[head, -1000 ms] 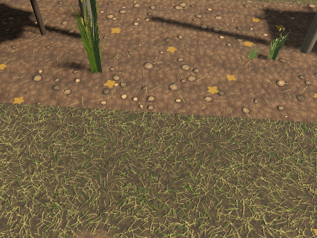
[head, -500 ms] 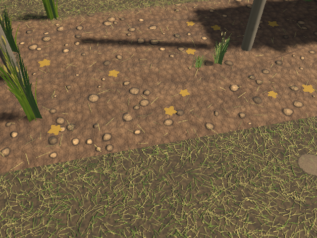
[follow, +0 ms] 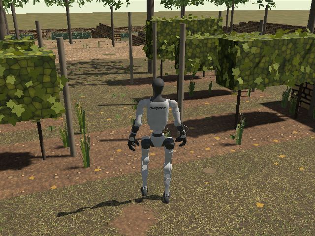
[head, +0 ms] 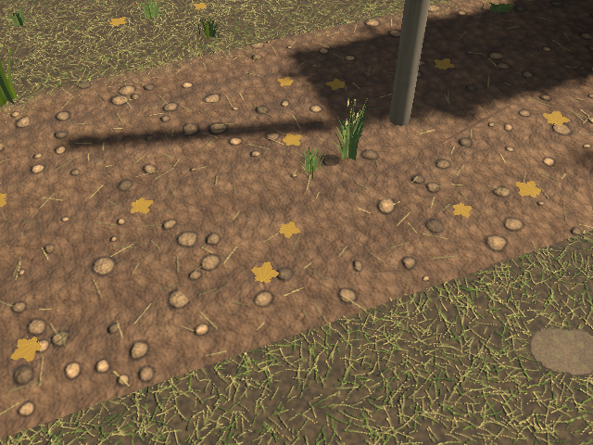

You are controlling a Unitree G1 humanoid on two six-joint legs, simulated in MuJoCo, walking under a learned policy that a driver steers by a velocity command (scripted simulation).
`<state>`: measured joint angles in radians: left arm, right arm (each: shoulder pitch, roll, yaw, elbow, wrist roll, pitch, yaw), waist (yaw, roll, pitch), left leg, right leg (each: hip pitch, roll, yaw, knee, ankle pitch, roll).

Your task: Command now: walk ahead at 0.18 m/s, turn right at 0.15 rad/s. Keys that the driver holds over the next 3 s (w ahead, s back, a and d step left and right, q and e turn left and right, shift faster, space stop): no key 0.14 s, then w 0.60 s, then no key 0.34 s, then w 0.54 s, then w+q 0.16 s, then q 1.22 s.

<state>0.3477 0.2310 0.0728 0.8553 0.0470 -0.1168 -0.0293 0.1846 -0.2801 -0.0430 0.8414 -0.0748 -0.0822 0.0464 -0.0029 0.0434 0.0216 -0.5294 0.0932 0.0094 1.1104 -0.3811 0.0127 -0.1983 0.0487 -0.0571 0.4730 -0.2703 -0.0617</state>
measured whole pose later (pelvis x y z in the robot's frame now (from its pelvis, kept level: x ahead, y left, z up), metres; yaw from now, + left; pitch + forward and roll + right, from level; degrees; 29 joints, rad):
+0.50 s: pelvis +0.21 +0.07 -0.16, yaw +0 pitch +2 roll +0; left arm 0.31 0.21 0.05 0.87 -0.04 -0.03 0.07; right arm 0.31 -0.18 -0.02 1.04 0.00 -0.03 0.02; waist 0.03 -0.02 -0.04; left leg -0.33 -0.02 0.02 0.53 -0.24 0.03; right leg -0.88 -0.07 -0.01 1.74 -0.33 -0.02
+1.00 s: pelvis +0.41 -0.01 -0.15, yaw +0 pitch +4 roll +1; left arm 0.24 0.19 0.06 0.92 0.01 -0.06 0.00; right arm 0.19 -0.25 -0.09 0.94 0.00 -0.04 -0.03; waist 0.00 0.04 -0.02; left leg -0.61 0.06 -0.04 0.97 -0.25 -0.01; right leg -0.30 0.04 -0.05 0.40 -0.17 -0.07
